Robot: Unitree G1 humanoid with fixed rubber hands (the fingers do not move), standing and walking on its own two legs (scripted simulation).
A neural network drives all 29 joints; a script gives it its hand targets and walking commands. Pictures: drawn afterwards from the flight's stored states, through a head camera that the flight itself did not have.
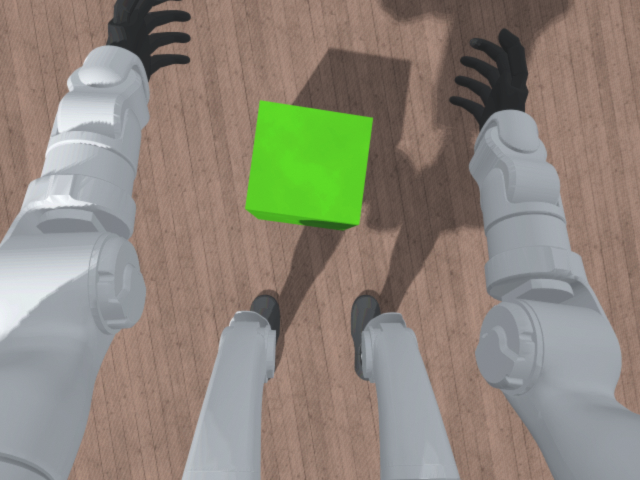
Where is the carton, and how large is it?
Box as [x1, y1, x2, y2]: [245, 100, 372, 230]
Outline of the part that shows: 260,100 245,208 257,218 342,230 358,224 372,118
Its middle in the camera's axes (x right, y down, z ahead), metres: -0.03 -0.14 +0.84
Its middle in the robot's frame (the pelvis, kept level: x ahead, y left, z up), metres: +0.51 +0.01 -0.52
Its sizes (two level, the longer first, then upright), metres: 0.210 0.200 0.250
